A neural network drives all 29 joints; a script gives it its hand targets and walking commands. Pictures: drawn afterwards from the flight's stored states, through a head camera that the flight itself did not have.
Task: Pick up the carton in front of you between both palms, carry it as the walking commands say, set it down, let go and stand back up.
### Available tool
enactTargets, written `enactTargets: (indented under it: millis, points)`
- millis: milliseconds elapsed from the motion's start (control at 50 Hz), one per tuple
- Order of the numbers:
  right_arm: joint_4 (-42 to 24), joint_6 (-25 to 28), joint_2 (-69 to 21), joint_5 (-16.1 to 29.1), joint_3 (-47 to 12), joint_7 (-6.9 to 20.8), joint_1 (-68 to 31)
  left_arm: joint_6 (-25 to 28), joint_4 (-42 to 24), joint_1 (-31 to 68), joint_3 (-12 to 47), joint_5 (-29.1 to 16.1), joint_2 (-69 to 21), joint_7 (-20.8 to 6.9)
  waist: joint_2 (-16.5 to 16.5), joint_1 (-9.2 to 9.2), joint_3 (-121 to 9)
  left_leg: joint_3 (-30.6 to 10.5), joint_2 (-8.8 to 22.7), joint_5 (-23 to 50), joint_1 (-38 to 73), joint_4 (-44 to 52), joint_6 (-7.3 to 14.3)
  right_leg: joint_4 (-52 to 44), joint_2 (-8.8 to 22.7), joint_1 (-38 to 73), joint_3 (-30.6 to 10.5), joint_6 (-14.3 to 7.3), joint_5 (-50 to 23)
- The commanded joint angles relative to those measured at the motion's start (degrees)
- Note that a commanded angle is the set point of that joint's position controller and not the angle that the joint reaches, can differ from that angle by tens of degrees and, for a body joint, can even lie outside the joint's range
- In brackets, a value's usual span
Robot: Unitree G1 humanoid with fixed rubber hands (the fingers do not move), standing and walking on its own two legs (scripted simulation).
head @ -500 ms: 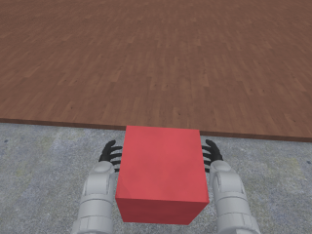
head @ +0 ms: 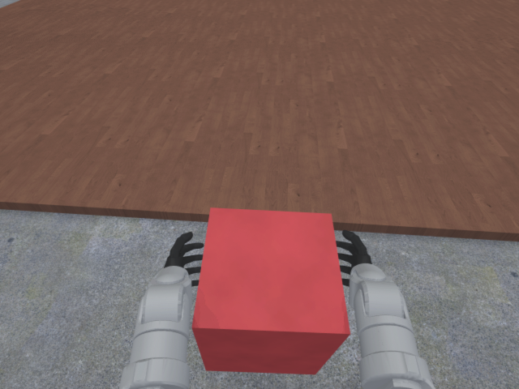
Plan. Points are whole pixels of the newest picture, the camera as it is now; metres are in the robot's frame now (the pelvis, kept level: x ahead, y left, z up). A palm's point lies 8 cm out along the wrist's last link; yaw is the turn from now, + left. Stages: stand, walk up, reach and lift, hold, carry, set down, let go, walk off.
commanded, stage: reach and lift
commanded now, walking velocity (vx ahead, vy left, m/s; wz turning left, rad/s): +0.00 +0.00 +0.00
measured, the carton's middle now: (265, 295) +0.31 +0.01 -0.06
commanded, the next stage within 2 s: hold in 0.06 s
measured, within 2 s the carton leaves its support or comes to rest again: neither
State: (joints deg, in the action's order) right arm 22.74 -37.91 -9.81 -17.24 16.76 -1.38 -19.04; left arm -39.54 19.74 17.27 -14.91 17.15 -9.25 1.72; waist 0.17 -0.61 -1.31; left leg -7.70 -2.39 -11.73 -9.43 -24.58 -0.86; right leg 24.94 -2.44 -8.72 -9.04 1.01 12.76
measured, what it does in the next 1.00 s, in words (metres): steps on the spot: right foot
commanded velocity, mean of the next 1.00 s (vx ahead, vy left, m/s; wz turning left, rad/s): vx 0.26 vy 0.00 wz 0.00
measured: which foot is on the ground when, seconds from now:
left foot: down 0.00-0.98, up 1.00-1.00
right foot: down 0.00-0.76, up 0.78-0.94, down 0.96-1.00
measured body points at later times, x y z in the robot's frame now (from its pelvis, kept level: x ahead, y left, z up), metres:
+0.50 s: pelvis +0.00 -0.01 +0.00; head -0.06 -0.01 +0.45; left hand +0.28 +0.15 +0.03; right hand +0.29 -0.15 +0.04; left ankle +0.02 +0.13 -0.74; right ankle +0.01 -0.13 -0.74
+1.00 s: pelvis +0.09 +0.01 -0.01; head +0.06 +0.01 +0.44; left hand +0.38 +0.14 +0.08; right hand +0.35 -0.17 +0.08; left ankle +0.02 +0.13 -0.74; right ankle +0.09 -0.08 -0.74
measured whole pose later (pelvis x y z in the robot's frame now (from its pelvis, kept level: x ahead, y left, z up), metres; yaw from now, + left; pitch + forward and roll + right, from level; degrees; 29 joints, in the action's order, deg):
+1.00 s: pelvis +0.09 +0.01 -0.01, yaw -4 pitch +5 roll -1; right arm -19.7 -66.1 -7.3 -4.7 4.0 -7.5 -5.5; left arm -66.8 -20.0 5.8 -4.6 6.5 -7.4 5.6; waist -1.8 1.5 -10.6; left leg 1.2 2.1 -22.7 -13.3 -31.7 -0.1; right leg 27.5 -0.7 -19.1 7.6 -1.9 12.8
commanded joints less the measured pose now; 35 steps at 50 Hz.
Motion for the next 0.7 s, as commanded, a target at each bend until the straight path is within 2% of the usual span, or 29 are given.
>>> enactTargets:
  millis: [0,20,100,140,160,180,200,220,240,260,280,300,320,340,360,380,400,420,460,480,500,520,540,580,600,620,640,660,680]
  points:
    - [-0.8,0.8,-57.2,17.4,-33.3,16.2,-27.5,1.9,-3.5,30.9,35.1,-18.1,-56.2,-15.9,-2.0,1.00,-19.1,2.4,-2.1,14.0,13.1,3.3,-1.0,-4.7,-3.3,2.2,5.0,-0.3,-10.9]
    - [-1.3,1.0,-56.9,17.8,-34.4,16.2,-26.2,2.0,-5.3,31.4,36.1,-19.1,-55.9,-15.8,-1.9,-0.70,-17.9,2.7,-2.0,13.5,11.6,3.7,-0.6,-4.8,-3.2,1.6,5.0,-0.2,-10.7]
    - [-9.4,-0.4,-57.3,18.5,-36.7,16.1,-25.4,0.3,-5.8,25.0,33.8,-17.3,-55.4,-15.8,0.9,-0.14,-18.0,3.7,-3.0,16.4,12.9,4.4,-0.1,-6.2,-3.2,2.9,4.5,0.9,-15.5]
    - [-12.6,-1.8,-56.6,20.5,-39.5,15.8,-22.7,-0.6,-10.3,21.7,37.5,-19.3,-55.9,-15.9,1.0,-0.33,-18.6,3.4,-3.7,21.5,13.5,4.5,-0.7,-6.6,-3.1,6.5,3.7,1.6,-21.2]
    - [-12.2,-2.9,-58.4,20.5,-40.5,15.5,-20.9,-0.3,-15.3,25.5,39.7,-20.6,-55.5,-16.0,-1.6,0.28,-20.3,2.7,-3.4,21.2,15.2,5.1,-0.4,-6.5,-2.9,7.5,3.5,1.7,-23.5]
    - [-12.2,-3.5,-57.0,20.7,-39.9,15.5,-19.4,-1.1,-16.2,22.3,40.3,-21.1,-54.4,-15.7,1.2,0.12,-18.4,2.2,-2.7,20.7,15.2,5.8,-0.3,-6.2,-3.3,6.7,3.8,1.6,-22.8]
    - [-14.0,-4.2,-53.9,19.0,-38.9,15.1,-17.2,-2.5,-12.7,18.7,38.2,-19.8,-54.9,-15.5,-1.4,1.73,-15.4,3.3,-3.5,20.1,16.2,6.0,-0.7,-8.0,-2.6,4.7,3.3,1.3,-21.2]
    - [-13.9,-4.8,-53.5,18.7,-38.4,14.9,-16.7,-2.8,-12.6,17.4,36.1,-19.0,-52.6,-15.5,2.0,-0.99,-11.5,2.2,-3.1,17.8,12.0,7.2,-0.3,-7.7,-3.0,6.2,3.8,1.2,-20.1]
    - [-13.3,-4.9,-53.7,18.2,-37.7,15.0,-17.8,-2.9,-15.4,20.3,38.3,-19.5,-53.5,-15.1,0.3,0.74,-13.0,2.1,-2.9,17.4,16.0,7.3,-0.1,-7.8,-2.7,4.1,4.0,1.2,-18.3]
    - [-13.8,-4.8,-54.6,19.5,-37.8,15.0,-16.9,-3.3,-14.3,19.4,37.3,-18.9,-51.0,-15.3,1.4,-0.07,-10.2,2.4,-2.7,15.5,13.6,7.0,-0.2,-8.2,-2.5,3.5,3.8,0.8,-16.9]
    - [-14.3,-5.1,-54.8,19.1,-38.9,15.0,-17.5,-3.3,-13.6,17.9,36.4,-18.4,-52.2,-15.3,-0.2,-1.29,-11.3,3.1,-3.4,14.3,14.2,7.3,0.0,-9.2,-2.1,4.3,3.4,1.3,-16.3]
    - [-10.2,-5.8,-54.6,19.0,-37.7,14.9,-15.2,-3.0,-16.0,19.9,36.9,-18.6,-49.1,-15.4,1.0,-1.32,-9.0,3.2,-2.8,12.4,12.2,7.7,0.6,-9.3,-1.7,4.2,3.9,1.2,-14.8]
    - [-12.3,-5.0,-54.6,18.7,-36.1,15.1,-19.4,-3.1,-11.8,20.9,35.1,-17.8,-49.3,-15.8,2.3,-1.39,-8.2,3.1,-2.6,9.5,9.2,7.9,0.8,-8.8,-2.8,4.5,4.1,1.2,-10.9]
    - [-10.3,-5.2,-54.5,18.9,-36.6,15.4,-19.7,-2.6,-11.2,22.4,35.5,-17.8,-49.8,-16.2,0.9,-0.96,-8.1,4.1,-3.1,7.6,8.5,6.9,0.5,-9.0,-1.9,5.8,3.5,1.0,-9.2]
    - [-12.3,-4.4,-55.9,18.8,-38.1,15.7,-21.2,-1.8,-15.6,24.7,36.9,-18.7,-51.3,-16.4,2.5,-0.12,-9.3,4.0,-2.9,7.0,12.2,6.3,0.9,-8.8,-1.6,1.6,3.7,1.5,-9.0]
    - [-9.5,-4.7,-56.5,19.1,-37.7,15.6,-18.8,-2.2,-13.4,25.7,37.8,-19.4,-51.0,-16.5,0.7,0.73,-10.3,3.8,-2.3,6.3,12.6,6.7,0.7,-8.4,-1.8,1.9,3.6,0.9,-8.4]
    - [-12.1,-4.5,-55.4,20.1,-38.2,15.6,-20.9,-2.2,-14.1,24.3,37.9,-19.7,-52.9,-16.7,-0.8,-0.09,-8.3,3.8,-2.7,8.6,10.8,5.7,0.8,-8.5,-2.0,1.4,3.3,0.6,-8.5]
    - [-10.5,-4.1,-57.7,20.8,-39.4,16.0,-23.6,-1.7,-18.1,27.3,38.9,-19.4,-51.2,-16.7,0.7,-1.05,-12.0,3.6,-2.8,8.0,11.5,5.5,0.8,-8.3,-1.9,3.4,3.5,0.7,-8.1]
    - [-11.8,-3.6,-56.9,21.0,-38.8,16.0,-26.2,-2.1,-15.4,28.8,39.1,-19.7,-53.0,-16.7,-0.5,0.76,-12.3,4.3,-2.8,6.4,11.9,4.5,0.2,-7.9,-1.9,1.3,3.9,0.4,-4.4]
    - [-7.1,-4.4,-56.9,18.4,-35.6,15.7,-23.7,-1.9,-14.8,30.4,37.5,-18.8,-51.7,-16.7,0.8,0.02,-10.2,3.6,-2.2,4.9,9.4,5.6,0.8,-7.7,-2.4,1.2,3.8,0.3,-4.8]
    - [-14.8,-3.5,-58.6,20.9,-40.5,15.4,-24.7,-1.4,-17.9,31.7,39.6,-21.0,-53.3,-16.6,-1.1,1.28,-11.5,3.4,5.7,-10.0,3.6,1.2,0.0,-5.4,6.0,-5.5,-1.4,-1.5,10.7]
    - [-12.6,-4.5,-59.6,21.2,-40.1,14.9,-22.0,-1.5,-19.6,32.8,40.5,-21.6,-53.6,-16.6,1.4,1.05,-10.8,3.0,3.5,-20.4,-0.7,-1.6,0.2,-6.2,5.2,-6.1,-2.4,-3.1,25.9]
    - [-18.7,-4.5,-59.3,23.1,-43.5,14.5,-26.2,-2.3,-18.4,32.1,42.3,-23.1,-55.1,-16.1,1.7,0.64,-9.3,1.7,4.2,-28.7,-4.5,-1.7,0.6,-4.7,4.1,-10.1,-2.1,-3.1,31.3]
    - [-25.8,-6.5,-57.8,25.9,-47.4,13.1,-26.2,-5.1,-23.2,29.5,45.6,-25.2,-54.5,-15.2,3.1,0.96,-9.1,4.0,2.7,-24.0,-8.9,-5.8,-0.7,-6.9,5.9,-12.3,-4.8,-4.3,34.4]
    - [-23.5,-8.8,-59.0,27.5,-47.5,12.6,-22.4,-6.6,-27.4,30.3,46.6,-26.3,-53.1,-14.4,3.4,1.41,-11.1,9.7,-0.3,-14.5,-5.2,-10.9,-1.1,-8.3,7.1,-14.4,-4.1,-4.3,29.6]
    - [-26.9,-9.6,-58.6,26.6,-48.3,12.1,-23.9,-8.4,-25.7,26.6,45.4,-25.3,-53.1,-14.1,6.1,0.84,-14.9,9.3,1.3,-11.7,-6.8,-10.7,-0.7,-8.8,9.2,-8.3,-8.2,-5.4,26.3]
    - [-29.8,-10.8,-58.2,28.3,-49.9,11.6,-24.1,-9.8,-28.1,24.3,47.0,-26.4,-53.1,-13.6,8.6,0.55,-16.4,10.0,0.9,-11.5,-6.8,-7.1,-0.7,-6.9,9.7,-5.9,-6.2,-5.8,24.9]
    - [-29.1,-12.8,-57.8,28.9,-50.4,11.1,-23.3,-10.8,-32.4,25.9,47.8,-26.5,-51.4,-12.7,4.1,1.17,-17.3,10.5,1.0,-10.1,-3.2,-5.2,-0.4,-3.9,9.1,-7.9,-4.7,-5.0,24.4]
    - [-28.4,-14.5,-56.0,28.5,-49.5,10.7,-18.5,-12.5,-33.7,25.1,49.5,-27.9,-51.0,-12.0,1.5,0.85,-20.9,6.4,3.3,-15.5,2.6,-2.3,1.9,0.8,7.3,-9.8,-0.6,-3.7,23.5]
